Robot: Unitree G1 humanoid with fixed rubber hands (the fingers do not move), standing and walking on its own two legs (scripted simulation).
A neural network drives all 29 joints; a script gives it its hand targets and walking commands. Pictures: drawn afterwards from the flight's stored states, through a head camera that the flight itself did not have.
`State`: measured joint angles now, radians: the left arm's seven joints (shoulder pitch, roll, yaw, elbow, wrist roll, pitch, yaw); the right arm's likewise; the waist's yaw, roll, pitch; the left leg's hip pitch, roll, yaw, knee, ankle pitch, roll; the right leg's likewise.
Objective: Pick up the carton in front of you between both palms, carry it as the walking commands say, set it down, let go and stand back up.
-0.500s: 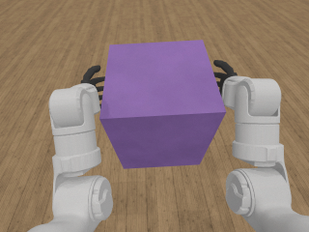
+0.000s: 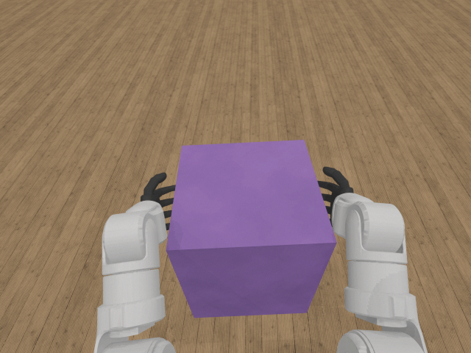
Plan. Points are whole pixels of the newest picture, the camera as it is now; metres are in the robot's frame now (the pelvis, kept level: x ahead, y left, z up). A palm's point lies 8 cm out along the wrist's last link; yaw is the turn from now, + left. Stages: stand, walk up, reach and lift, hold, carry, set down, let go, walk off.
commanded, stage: carry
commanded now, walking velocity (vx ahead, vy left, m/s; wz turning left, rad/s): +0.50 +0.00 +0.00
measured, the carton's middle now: (246, 232) +0.34 +0.01 +0.02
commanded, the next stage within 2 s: none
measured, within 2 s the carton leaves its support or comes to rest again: neither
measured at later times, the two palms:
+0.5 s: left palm (186, 128) +0.56 +0.13 +0.09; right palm (328, 124) +0.57 -0.17 +0.09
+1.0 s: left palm (188, 79) +0.76 +0.15 +0.09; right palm (304, 80) +0.75 -0.15 +0.09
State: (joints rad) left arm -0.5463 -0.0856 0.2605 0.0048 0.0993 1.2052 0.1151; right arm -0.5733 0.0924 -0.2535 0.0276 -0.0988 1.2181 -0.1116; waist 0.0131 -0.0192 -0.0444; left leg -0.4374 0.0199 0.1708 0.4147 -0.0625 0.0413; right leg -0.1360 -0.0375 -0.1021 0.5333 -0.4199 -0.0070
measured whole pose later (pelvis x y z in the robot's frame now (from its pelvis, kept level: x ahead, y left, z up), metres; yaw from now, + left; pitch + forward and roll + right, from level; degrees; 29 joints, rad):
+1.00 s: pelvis +0.49 +0.01 +0.00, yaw -2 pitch +4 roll +1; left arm -0.20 -0.14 0.13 -0.29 0.13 1.21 0.08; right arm -0.19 0.14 -0.12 -0.27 -0.12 1.19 -0.08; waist -0.01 -0.03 -0.12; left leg -0.37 0.04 0.24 0.51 -0.21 0.06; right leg -0.12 -0.09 -0.12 0.48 -0.41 0.05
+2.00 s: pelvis +0.42 -0.01 +0.00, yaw -3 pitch +1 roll +0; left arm -0.24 -0.15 0.19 0.19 0.25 0.73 0.02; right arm -0.23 0.15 -0.19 0.19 -0.25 0.73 -0.01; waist 0.00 0.00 -0.09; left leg -0.41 0.09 0.19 0.53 -0.13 0.02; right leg -0.18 -0.05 -0.16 0.57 -0.40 -0.01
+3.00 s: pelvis +0.42 +0.03 +0.01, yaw -14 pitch -5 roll +0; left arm -0.26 -0.15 0.21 0.21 0.29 0.70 0.02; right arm -0.28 0.16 -0.24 0.29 -0.27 0.65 0.02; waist 0.00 -0.06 0.04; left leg -0.18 -0.01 0.01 0.36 -0.09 0.01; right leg -0.02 -0.01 0.10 0.38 -0.27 0.02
